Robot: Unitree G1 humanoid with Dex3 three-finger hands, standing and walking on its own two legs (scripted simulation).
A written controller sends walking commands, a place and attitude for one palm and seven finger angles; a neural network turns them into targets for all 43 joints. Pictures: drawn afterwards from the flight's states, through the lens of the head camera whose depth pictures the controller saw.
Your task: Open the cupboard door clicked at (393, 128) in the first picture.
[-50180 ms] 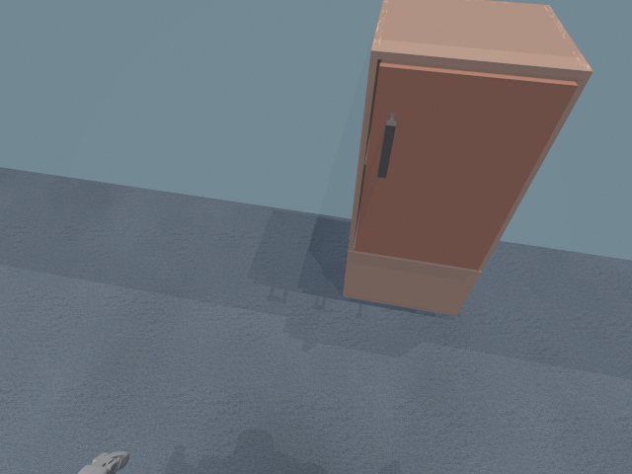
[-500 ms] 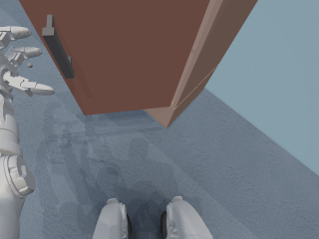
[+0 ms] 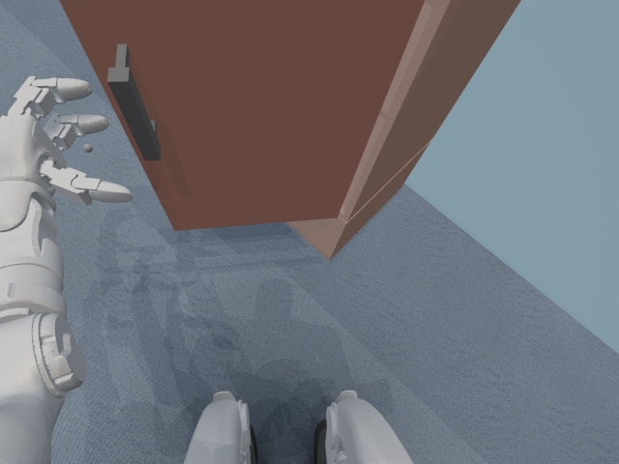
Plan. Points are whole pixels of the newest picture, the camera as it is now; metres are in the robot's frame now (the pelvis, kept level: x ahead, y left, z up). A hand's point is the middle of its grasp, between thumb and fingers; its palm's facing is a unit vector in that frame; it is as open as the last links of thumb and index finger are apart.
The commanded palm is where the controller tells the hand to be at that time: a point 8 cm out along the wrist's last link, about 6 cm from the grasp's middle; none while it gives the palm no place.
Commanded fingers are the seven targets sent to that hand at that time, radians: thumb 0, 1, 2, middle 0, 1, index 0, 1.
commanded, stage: move the hooked fingers beside the handle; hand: left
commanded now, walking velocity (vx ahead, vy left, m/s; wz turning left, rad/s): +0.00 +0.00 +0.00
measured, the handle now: (138, 107) +0.55 +0.20 +0.05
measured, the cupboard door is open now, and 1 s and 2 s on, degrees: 51 51 51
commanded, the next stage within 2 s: slide the fingers in behind the handle in 0.16 s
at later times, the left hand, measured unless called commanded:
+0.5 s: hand (98, 147) +0.49 +0.23 +0.05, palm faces +0.06 -1.00 -0.01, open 14.0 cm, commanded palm +0.47 +0.27 +0.05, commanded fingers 0.00 -0.50 0.30 -0.30 -1.20 -0.30 -1.20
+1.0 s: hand (135, 139) +0.50 +0.19 +0.05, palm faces +0.07 -1.00 -0.01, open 14.0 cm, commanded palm +0.48 +0.23 +0.05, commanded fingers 0.00 -0.50 0.30 -0.30 -1.20 -0.30 -1.20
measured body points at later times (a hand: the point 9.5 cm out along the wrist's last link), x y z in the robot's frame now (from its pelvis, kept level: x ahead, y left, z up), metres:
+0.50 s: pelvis +0.00 -0.01 +0.00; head +0.14 +0.03 +0.42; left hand +0.48 +0.29 +0.05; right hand +0.01 -0.28 -0.11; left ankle +0.03 +0.09 -0.65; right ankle +0.01 -0.12 -0.65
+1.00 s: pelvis +0.00 -0.01 -0.01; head +0.15 +0.02 +0.42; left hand +0.49 +0.25 +0.05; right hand +0.02 -0.27 -0.12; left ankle +0.03 +0.09 -0.65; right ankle +0.01 -0.12 -0.65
